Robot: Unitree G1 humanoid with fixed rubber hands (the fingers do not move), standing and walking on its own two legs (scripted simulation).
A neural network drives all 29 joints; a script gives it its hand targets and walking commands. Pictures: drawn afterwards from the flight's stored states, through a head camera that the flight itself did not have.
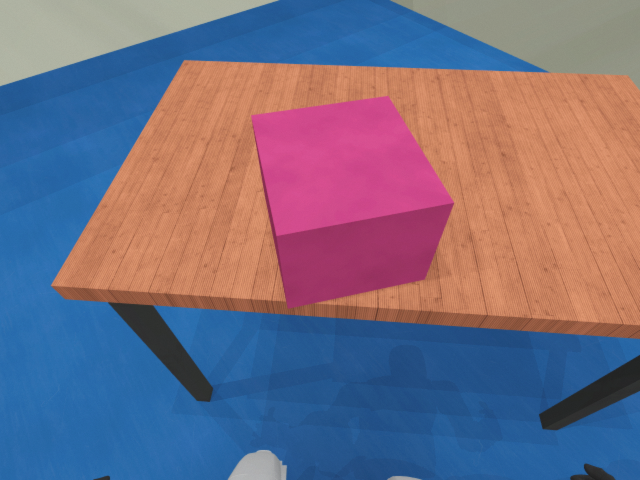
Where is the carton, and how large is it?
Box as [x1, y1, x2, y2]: [251, 96, 453, 308]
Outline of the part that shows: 388,96 251,115 264,193 288,308 424,279 452,207 453,201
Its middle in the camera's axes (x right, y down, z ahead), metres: +0.03 -0.06 +0.58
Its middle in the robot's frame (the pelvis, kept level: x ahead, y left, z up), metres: +0.48 +0.00 +0.05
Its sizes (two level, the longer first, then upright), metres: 0.233 0.213 0.171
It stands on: a table, 0.72 m high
